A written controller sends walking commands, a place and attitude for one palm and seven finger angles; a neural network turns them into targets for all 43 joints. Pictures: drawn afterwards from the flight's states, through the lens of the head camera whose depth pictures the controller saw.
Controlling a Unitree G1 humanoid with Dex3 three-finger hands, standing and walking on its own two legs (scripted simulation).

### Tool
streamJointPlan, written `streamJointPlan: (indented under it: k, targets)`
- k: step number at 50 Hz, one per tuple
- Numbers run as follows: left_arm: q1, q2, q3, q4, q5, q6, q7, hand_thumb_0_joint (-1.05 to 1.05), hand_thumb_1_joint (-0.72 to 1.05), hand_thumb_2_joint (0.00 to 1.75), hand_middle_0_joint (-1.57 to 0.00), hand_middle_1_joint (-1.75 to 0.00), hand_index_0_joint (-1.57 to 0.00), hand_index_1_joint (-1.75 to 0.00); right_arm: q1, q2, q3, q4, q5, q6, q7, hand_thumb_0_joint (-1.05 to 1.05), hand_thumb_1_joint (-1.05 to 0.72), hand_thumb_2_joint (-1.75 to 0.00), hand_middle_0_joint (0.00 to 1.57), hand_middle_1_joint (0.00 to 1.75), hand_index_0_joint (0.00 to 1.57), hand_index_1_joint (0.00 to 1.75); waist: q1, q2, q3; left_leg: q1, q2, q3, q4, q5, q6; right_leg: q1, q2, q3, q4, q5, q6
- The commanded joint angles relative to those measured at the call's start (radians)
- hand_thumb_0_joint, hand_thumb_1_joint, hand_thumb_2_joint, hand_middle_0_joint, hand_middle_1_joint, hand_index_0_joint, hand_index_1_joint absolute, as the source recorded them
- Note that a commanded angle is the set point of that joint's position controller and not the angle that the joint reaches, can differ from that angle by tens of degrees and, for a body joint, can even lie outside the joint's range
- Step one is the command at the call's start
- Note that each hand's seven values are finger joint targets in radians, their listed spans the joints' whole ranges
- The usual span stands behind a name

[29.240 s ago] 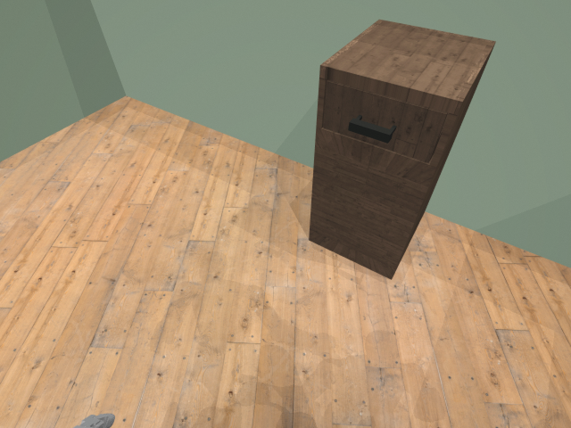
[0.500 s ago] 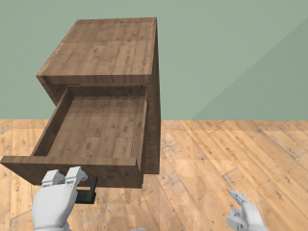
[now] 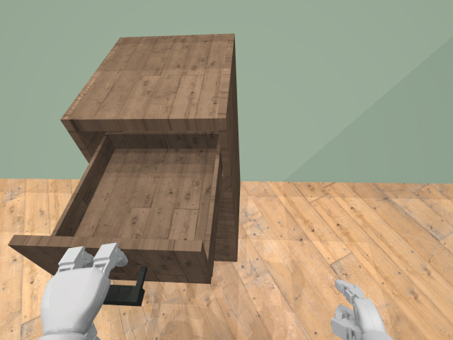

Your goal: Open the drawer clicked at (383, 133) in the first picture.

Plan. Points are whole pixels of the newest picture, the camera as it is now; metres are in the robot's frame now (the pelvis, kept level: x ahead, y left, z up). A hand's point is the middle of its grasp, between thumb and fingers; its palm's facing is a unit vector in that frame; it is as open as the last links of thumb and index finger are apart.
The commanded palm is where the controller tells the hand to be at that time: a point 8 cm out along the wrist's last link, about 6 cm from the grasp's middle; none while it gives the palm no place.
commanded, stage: lift the hand off the handle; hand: left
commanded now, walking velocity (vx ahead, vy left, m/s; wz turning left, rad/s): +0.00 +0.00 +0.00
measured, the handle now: (112, 282) +0.22 +0.25 -0.04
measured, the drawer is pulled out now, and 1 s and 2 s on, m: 0.30 0.30 0.30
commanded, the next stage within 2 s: draw the hand back to the body in 1.26 s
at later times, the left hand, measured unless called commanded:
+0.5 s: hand (89, 286) +0.18 +0.24 +0.06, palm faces +0.05 -0.11 -0.99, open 13.6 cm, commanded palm +0.16 +0.23 +0.12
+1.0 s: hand (76, 278) +0.18 +0.24 +0.09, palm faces +0.05 -0.12 -0.99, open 13.8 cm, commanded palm +0.16 +0.24 +0.15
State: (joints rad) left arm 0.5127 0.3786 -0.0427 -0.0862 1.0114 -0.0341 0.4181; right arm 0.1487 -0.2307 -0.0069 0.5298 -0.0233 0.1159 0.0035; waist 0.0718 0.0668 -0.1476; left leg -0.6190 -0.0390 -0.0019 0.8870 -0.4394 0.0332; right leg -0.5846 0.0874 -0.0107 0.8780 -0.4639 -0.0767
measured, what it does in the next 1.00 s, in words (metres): stands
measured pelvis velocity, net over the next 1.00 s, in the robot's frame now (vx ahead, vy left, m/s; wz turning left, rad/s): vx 0.01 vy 0.01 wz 0.00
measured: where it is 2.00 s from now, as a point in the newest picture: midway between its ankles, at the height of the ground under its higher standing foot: outside the picture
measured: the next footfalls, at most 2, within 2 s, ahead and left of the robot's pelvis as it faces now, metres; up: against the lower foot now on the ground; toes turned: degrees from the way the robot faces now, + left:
none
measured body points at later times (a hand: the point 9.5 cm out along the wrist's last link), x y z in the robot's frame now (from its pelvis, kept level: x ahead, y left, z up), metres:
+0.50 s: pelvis +0.00 +0.00 +0.01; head +0.02 -0.03 +0.46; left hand +0.17 +0.24 +0.11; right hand +0.21 -0.21 -0.08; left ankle +0.00 +0.10 -0.69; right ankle -0.02 -0.07 -0.69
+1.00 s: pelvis +0.01 +0.01 +0.02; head +0.01 -0.03 +0.47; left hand +0.17 +0.24 +0.14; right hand +0.23 -0.20 -0.07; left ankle +0.00 +0.10 -0.69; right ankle -0.02 -0.07 -0.69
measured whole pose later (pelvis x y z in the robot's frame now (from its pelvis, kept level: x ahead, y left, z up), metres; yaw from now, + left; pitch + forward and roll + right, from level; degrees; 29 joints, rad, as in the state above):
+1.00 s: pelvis +0.01 +0.01 +0.02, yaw +0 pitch +5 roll +0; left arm 0.56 0.44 -0.01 -0.34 0.92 0.00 0.24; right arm 0.15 -0.25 0.01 0.51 0.00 0.12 0.02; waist 0.10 0.09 -0.11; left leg -0.42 -0.04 0.00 0.71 -0.38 0.04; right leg -0.38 0.09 0.00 0.68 -0.39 -0.07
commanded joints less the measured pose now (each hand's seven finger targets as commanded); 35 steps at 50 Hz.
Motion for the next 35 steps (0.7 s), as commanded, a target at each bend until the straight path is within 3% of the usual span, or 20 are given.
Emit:
streamJointPlan:
  k: [1, 2, 4, 5, 8, 9, 10, 11, 13, 14, 15, 16, 17, 19, 20, 22, 26, 28, 34, 35]
  targets:
    - [-0.074, 0.158, 0.125, -0.243, -0.004, -0.008, 0.046, 0.0, -0.5, 0.3, -0.3, -1.2, -0.3, -1.2, -0.124, -0.096, -0.036, -0.169, -0.002, -0.055, -0.001, 0.0, -0.9, -0.9, 0.2, 0.3, 0.2, 0.3, -0.009, -0.025, -0.144, 0.172, -0.004, -0.021, -0.096, 0.26, 0.016, 0.036, -0.042, 0.077, -0.172, 0.33, 0.024]
    - [-0.076, 0.145, 0.11, -0.249, -0.005, -0.008, 0.044, 0.0, -0.5, 0.3, -0.3, -1.2, -0.3, -1.2, -0.121, -0.094, -0.041, -0.171, 0.002, -0.057, -0.002, 0.0, -0.9, -0.9, 0.2, 0.3, 0.2, 0.3, -0.017, -0.028, -0.125, 0.175, 0.0, -0.022, -0.102, 0.253, 0.018, 0.031, -0.039, 0.071, -0.175, 0.319, 0.023]
    - [-0.068, 0.161, 0.126, -0.274, -0.016, -0.006, 0.039, 0.0, -0.5, 0.3, -0.3, -1.2, -0.3, -1.2, -0.124, -0.096, -0.037, -0.174, -0.002, -0.059, 0.002, 0.0, -0.9, -0.9, 0.2, 0.3, 0.2, 0.3, -0.008, -0.045, -0.166, 0.191, -0.002, -0.019, -0.1, 0.269, 0.018, 0.056, -0.046, 0.085, -0.184, 0.346, 0.025]
    - [-0.021, 0.156, 0.127, -0.254, -0.023, -0.003, 0.035, 0.0, -0.5, 0.3, -0.3, -1.2, -0.3, -1.2, -0.118, -0.093, -0.041, -0.174, 0.007, -0.059, -0.002, 0.0, -0.9, -0.9, 0.2, 0.3, 0.2, 0.3, -0.007, -0.056, -0.135, 0.176, -0.002, -0.019, -0.108, 0.264, 0.02, 0.068, -0.042, 0.077, -0.185, 0.354, 0.026]
    - [-0.07, 0.175, 0.142, -0.268, -0.024, -0.001, 0.026, 0.0, -0.5, 0.3, -0.3, -1.2, -0.3, -1.2, -0.13, -0.097, -0.037, -0.171, 0.008, -0.057, -0.004, 0.0, -0.9, -0.9, 0.2, 0.3, 0.2, 0.3, -0.015, -0.052, -0.112, 0.175, -0.001, -0.021, -0.123, 0.246, 0.018, 0.066, -0.044, 0.084, -0.202, 0.326, 0.025]
    - [-0.076, 0.185, 0.147, -0.287, -0.017, -0.004, 0.024, 0.0, -0.5, 0.3, -0.3, -1.2, -0.3, -1.2, -0.134, -0.096, -0.033, -0.173, 0.002, -0.058, -0.001, 0.0, -0.9, -0.9, 0.2, 0.3, 0.2, 0.3, -0.001, -0.041, -0.14, 0.194, -0.002, -0.02, -0.122, 0.252, 0.016, 0.066, -0.048, 0.088, -0.203, 0.319, 0.026]
    - [-0.043, 0.159, 0.124, -0.279, -0.023, -0.001, 0.02, 0.0, -0.5, 0.3, -0.3, -1.2, -0.3, -1.2, -0.129, -0.091, -0.039, -0.174, 0.009, -0.059, -0.002, 0.0, -0.9, -0.9, 0.2, 0.3, 0.2, 0.3, -0.006, -0.035, -0.117, 0.193, 0.0, -0.018, -0.127, 0.253, 0.019, 0.068, -0.045, 0.076, -0.204, 0.323, 0.025]
    - [-0.069, 0.184, 0.144, -0.295, -0.024, -0.004, 0.018, 0.0, -0.5, 0.3, -0.3, -1.2, -0.3, -1.2, -0.132, -0.096, -0.035, -0.173, 0.004, -0.06, 0.0, 0.0, -0.9, -0.9, 0.2, 0.3, 0.2, 0.3, -0.004, -0.04, -0.137, 0.201, -0.001, -0.018, -0.126, 0.258, 0.017, 0.07, -0.049, 0.082, -0.209, 0.326, 0.028]
    - [-0.066, 0.164, 0.126, -0.299, -0.033, 0.001, 0.008, 0.0, -0.5, 0.3, -0.3, -1.2, -0.3, -1.2, -0.131, -0.095, -0.036, -0.173, 0.01, -0.062, -0.001, 0.0, -0.9, -0.9, 0.2, 0.3, 0.2, 0.3, -0.014, -0.019, -0.113, 0.211, 0.003, -0.021, -0.138, 0.261, 0.018, 0.069, -0.045, 0.075, -0.215, 0.321, 0.023]
    - [-0.072, 0.195, 0.155, -0.311, -0.029, -0.003, 0.008, 0.0, -0.5, 0.3, -0.3, -1.2, -0.3, -1.2, -0.133, -0.096, -0.032, -0.172, 0.004, -0.062, 0.001, 0.0, -0.9, -0.9, 0.2, 0.3, 0.2, 0.3, -0.001, -0.028, -0.132, 0.221, 0.003, -0.021, -0.138, 0.267, 0.016, 0.075, -0.047, 0.084, -0.219, 0.324, 0.024]
    - [-0.044, 0.162, 0.125, -0.296, -0.034, 0.002, 0.001, 0.0, -0.5, 0.3, -0.3, -1.2, -0.3, -1.2, -0.133, -0.092, -0.037, -0.171, 0.01, -0.062, -0.001, 0.0, -0.9, -0.9, 0.2, 0.3, 0.2, 0.3, -0.01, -0.043, -0.103, 0.214, 0.004, -0.02, -0.143, 0.259, 0.019, 0.077, -0.045, 0.074, -0.222, 0.325, 0.026]
    - [-0.076, 0.183, 0.139, -0.312, -0.031, -0.002, -0.002, 0.0, -0.5, 0.3, -0.3, -1.2, -0.3, -1.2, -0.137, -0.096, -0.031, -0.172, 0.006, -0.062, 0.002, 0.0, -0.9, -0.9, 0.2, 0.3, 0.2, 0.3, -0.005, -0.031, -0.112, 0.221, 0.003, -0.023, -0.147, 0.259, 0.016, 0.073, -0.047, 0.078, -0.227, 0.31, 0.026]
    - [-0.064, 0.164, 0.123, -0.315, -0.036, -0.002, -0.006, 0.0, -0.5, 0.3, -0.3, -1.2, -0.3, -1.2, -0.134, -0.092, -0.036, -0.172, 0.01, -0.064, 0.001, 0.0, -0.9, -0.9, 0.2, 0.3, 0.2, 0.3, -0.008, -0.043, -0.1, 0.221, 0.006, -0.022, -0.152, 0.262, 0.019, 0.08, -0.047, 0.071, -0.227, 0.32, 0.027]
    - [-0.067, 0.196, 0.149, -0.347, -0.035, -0.005, -0.012, 0.0, -0.5, 0.3, -0.3, -1.2, -0.3, -1.2, -0.137, -0.095, -0.03, -0.176, 0.006, -0.065, 0.004, 0.0, -0.9, -0.9, 0.2, 0.3, 0.2, 0.3, 0.003, -0.026, -0.14, 0.242, 0.005, -0.023, -0.154, 0.284, 0.015, 0.093, -0.049, 0.08, -0.227, 0.331, 0.024]
    - [-0.026, 0.16, 0.121, -0.341, -0.039, 0.0, -0.015, 0.0, -0.5, 0.3, -0.3, -1.2, -0.3, -1.2, -0.133, -0.088, -0.036, -0.178, 0.012, -0.065, 0.004, 0.0, -0.9, -0.9, 0.2, 0.3, 0.2, 0.3, 0.001, -0.017, -0.112, 0.242, 0.008, -0.021, -0.161, 0.286, 0.017, 0.093, -0.046, 0.068, -0.23, 0.332, 0.024]
    - [-0.03, 0.169, 0.128, -0.317, -0.039, 0.01, -0.024, 0.0, -0.5, 0.3, -0.3, -1.2, -0.3, -1.2, -0.134, -0.09, -0.034, -0.175, 0.015, -0.062, 0.006, 0.0, -0.9, -0.9, 0.2, 0.3, 0.2, 0.3, -0.001, -0.04, -0.08, 0.231, 0.009, -0.022, -0.168, 0.269, 0.017, 0.088, -0.045, 0.066, -0.241, 0.311, 0.026]
    - [-0.025, 0.183, 0.132, -0.322, -0.039, 0.038, -0.054, 0.0, -0.5, 0.3, -0.3, -1.2, -0.3, -1.2, -0.145, -0.092, -0.025, -0.185, 0.02, -0.057, 0.011, 0.0, -0.9, -0.9, 0.2, 0.3, 0.2, 0.3, 0.016, -0.058, -0.095, 0.24, 0.01, -0.018, -0.191, 0.279, 0.014, 0.131, -0.051, 0.073, -0.258, 0.334, 0.031]
    - [-0.023, 0.155, 0.102, -0.34, -0.05, 0.05, -0.072, 0.0, -0.5, 0.3, -0.3, -1.2, -0.3, -1.2, -0.146, -0.088, -0.025, -0.191, 0.027, -0.057, 0.012, 0.0, -0.9, -0.9, 0.2, 0.3, 0.2, 0.3, 0.007, -0.047, -0.077, 0.252, 0.014, -0.018, -0.204, 0.29, 0.014, 0.14, -0.05, 0.071, -0.267, 0.336, 0.027]
    - [0.041, 0.216, 0.163, -0.402, -0.057, 0.037, -0.098, 0.0, -0.5, 0.3, -0.3, -1.2, -0.3, -1.2, -0.141, -0.09, -0.015, -0.205, 0.022, -0.06, 0.012, 0.0, -0.9, -0.9, 0.2, 0.3, 0.2, 0.3, 0.03, -0.053, -0.086, 0.278, 0.013, -0.011, -0.207, 0.326, 0.014, 0.181, -0.058, 0.089, -0.291, 0.4, 0.031]
    - [0.033, 0.19, 0.137, -0.404, -0.064, 0.035, -0.101, 0.0, -0.5, 0.3, -0.3, -1.2, -0.3, -1.2, -0.147, -0.09, -0.017, -0.203, 0.025, -0.057, 0.012, 0.0, -0.9, -0.9, 0.2, 0.3, 0.2, 0.3, 0.018, -0.049, -0.051, 0.273, 0.012, -0.013, -0.214, 0.31, 0.016, 0.167, -0.056, 0.085, -0.297, 0.385, 0.031]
